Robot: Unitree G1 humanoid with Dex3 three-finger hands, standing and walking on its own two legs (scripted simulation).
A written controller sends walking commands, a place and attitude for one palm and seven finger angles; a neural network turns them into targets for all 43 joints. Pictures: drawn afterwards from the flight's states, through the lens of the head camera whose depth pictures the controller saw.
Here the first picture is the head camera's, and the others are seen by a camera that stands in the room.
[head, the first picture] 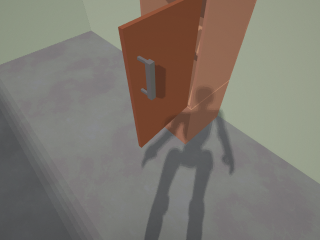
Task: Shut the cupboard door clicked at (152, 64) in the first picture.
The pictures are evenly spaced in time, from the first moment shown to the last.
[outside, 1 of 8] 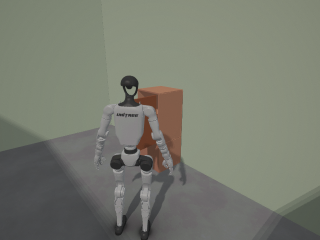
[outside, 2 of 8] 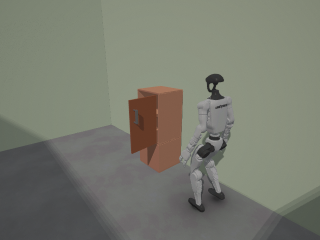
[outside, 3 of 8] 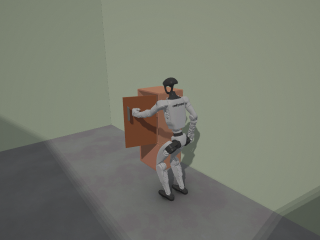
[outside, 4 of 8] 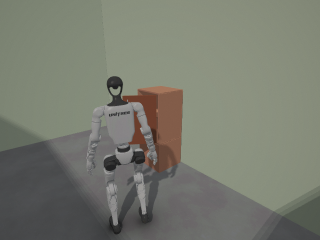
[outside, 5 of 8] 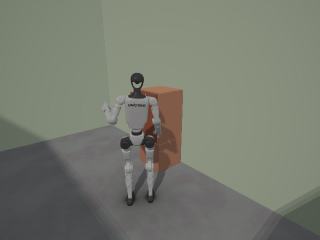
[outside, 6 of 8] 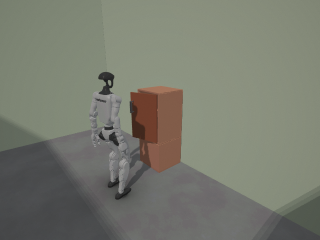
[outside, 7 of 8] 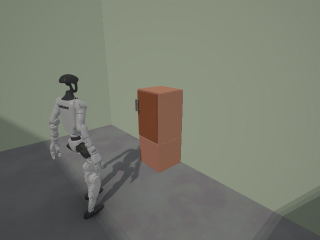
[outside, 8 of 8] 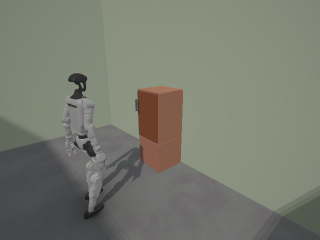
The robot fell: no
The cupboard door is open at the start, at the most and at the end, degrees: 95 95 0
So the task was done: yes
